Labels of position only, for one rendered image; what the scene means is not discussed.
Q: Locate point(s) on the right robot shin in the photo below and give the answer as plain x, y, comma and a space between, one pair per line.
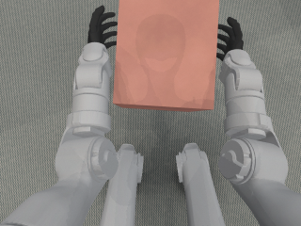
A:
202, 154

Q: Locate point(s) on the carton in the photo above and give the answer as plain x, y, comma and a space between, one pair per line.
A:
166, 55

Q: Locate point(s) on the robot right forearm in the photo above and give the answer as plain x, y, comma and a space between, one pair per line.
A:
244, 99

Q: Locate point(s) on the robot right thigh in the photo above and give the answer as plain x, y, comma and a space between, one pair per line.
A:
202, 205

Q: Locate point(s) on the right robot hand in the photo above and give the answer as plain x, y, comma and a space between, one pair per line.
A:
234, 40

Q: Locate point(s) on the left robot hand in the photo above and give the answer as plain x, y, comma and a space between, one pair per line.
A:
96, 27

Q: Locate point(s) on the robot right upper arm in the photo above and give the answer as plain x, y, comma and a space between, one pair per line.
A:
258, 170

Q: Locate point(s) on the robot left upper arm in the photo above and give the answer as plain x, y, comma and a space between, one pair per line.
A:
82, 166

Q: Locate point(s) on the robot left forearm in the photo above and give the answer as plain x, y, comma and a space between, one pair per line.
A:
90, 95

